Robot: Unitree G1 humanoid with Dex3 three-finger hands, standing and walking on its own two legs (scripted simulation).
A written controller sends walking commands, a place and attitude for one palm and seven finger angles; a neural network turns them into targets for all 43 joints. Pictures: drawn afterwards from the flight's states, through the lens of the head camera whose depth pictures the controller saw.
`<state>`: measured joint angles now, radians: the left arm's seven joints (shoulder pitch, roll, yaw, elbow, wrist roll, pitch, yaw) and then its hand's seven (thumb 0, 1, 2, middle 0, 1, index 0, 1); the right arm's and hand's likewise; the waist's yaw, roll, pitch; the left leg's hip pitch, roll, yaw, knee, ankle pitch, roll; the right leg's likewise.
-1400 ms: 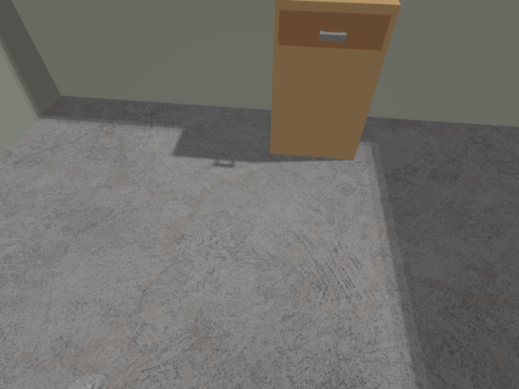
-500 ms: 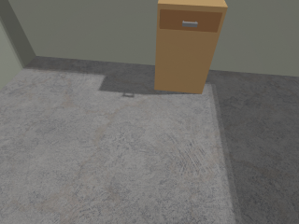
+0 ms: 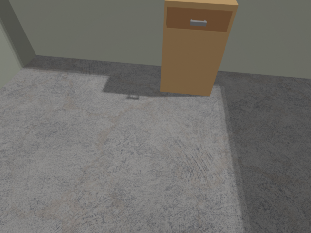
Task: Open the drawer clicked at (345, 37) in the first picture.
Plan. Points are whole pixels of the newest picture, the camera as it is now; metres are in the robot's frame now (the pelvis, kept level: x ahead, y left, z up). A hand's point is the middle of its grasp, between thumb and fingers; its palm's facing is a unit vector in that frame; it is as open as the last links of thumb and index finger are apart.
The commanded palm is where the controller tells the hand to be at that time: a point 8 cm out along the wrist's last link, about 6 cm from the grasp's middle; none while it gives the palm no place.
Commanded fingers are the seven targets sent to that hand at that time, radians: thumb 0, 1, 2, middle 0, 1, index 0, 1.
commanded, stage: look at it before walking up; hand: left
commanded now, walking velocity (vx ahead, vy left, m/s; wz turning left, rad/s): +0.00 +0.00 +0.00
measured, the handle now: (198, 21) +1.46 -0.21 -0.07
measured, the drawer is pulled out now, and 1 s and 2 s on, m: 0.00 0.00 0.00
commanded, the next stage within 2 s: walk to a spot facing it in 0.04 s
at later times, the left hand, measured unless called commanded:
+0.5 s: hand out of the picture +0.07 +0.18 -0.19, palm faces -0.09 -0.97 -0.23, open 7.4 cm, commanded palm none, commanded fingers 0.00 0.90 0.90 -0.20 -0.30 -0.20 -0.30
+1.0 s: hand (101, 186) +0.30 +0.21 -0.19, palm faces -0.34 -0.92 -0.21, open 7.4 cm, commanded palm none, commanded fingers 0.00 0.90 0.90 -0.20 -0.30 -0.20 -0.30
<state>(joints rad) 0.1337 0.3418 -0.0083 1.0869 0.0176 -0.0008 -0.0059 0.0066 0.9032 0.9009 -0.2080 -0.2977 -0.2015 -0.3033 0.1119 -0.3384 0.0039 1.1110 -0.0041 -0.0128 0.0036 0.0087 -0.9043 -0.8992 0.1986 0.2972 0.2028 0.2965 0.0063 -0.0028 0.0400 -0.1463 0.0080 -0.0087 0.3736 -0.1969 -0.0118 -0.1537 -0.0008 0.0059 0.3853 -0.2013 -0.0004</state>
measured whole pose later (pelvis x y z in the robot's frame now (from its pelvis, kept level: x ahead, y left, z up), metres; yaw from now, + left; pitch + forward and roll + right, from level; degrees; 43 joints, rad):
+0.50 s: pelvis +0.05 -0.02 -0.02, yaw -8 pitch -1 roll -1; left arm 0.34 0.21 0.03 1.02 0.03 -0.01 -0.03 0.01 0.91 0.90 -0.21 -0.30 -0.20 -0.30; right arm 0.27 -0.24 -0.03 1.06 -0.01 0.00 0.00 0.01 -0.90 -0.90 0.20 0.30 0.20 0.30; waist 0.02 0.04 0.03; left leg -0.25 0.10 0.08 0.84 -0.49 -0.03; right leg -0.25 0.05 -0.04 0.65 -0.36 -0.05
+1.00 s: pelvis +0.22 +0.01 -0.01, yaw -26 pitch -1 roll -1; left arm 0.33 0.27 0.11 1.01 0.04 0.01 -0.03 0.01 0.91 0.90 -0.20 -0.30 -0.20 -0.30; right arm 0.15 -0.14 -0.02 0.91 -0.02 -0.08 0.00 0.00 -0.91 -0.90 0.20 0.30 0.20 0.30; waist 0.05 -0.05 0.05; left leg -0.30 0.10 0.17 0.59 -0.27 0.01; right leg -0.44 -0.01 0.00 1.23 -0.38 -0.02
